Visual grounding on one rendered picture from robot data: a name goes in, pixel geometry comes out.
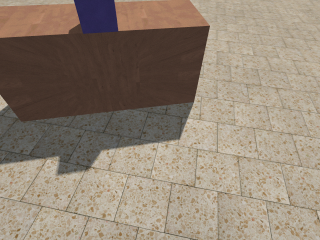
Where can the pedestal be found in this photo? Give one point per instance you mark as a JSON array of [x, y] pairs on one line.
[[50, 69]]

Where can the carton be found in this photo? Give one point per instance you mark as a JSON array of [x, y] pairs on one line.
[[97, 16]]

